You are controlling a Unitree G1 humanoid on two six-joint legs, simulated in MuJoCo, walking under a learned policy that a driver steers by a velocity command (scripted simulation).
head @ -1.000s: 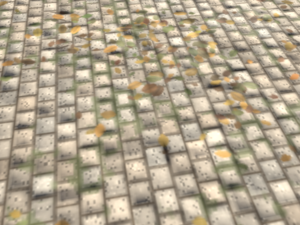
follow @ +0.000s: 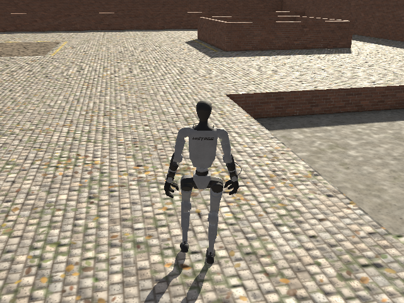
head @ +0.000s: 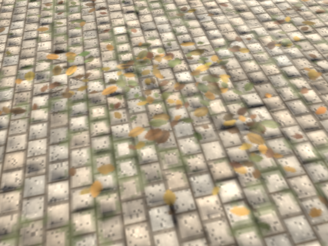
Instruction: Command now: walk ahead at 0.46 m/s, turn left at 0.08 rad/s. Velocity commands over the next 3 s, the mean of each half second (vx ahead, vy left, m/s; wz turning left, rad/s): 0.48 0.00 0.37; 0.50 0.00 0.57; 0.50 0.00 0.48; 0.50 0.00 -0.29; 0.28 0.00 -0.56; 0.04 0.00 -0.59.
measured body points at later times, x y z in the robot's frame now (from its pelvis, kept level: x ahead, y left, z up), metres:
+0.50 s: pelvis +0.27 +0.06 -0.01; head +0.30 +0.07 +0.44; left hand +0.32 +0.33 -0.14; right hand +0.38 -0.20 -0.14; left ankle +0.29 +0.10 -0.75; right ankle +0.29 -0.09 -0.66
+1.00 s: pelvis +0.56 +0.09 -0.01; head +0.59 +0.10 +0.44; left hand +0.56 +0.39 -0.11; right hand +0.74 -0.14 -0.14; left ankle +0.42 +0.14 -0.66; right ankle +0.65 +0.03 -0.75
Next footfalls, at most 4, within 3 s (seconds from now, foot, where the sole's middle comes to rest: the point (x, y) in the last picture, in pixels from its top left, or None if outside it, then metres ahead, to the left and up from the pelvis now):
0.32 left None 0.33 0.11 -0.78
0.86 right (168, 205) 0.69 0.05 -0.78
1.38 left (93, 193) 0.75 0.39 -0.78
1.94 right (87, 137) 1.08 0.47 -0.78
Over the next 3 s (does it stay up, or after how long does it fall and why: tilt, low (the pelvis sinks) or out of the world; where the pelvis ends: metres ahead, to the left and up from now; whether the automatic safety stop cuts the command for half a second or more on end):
stays up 1.11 0.56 -0.01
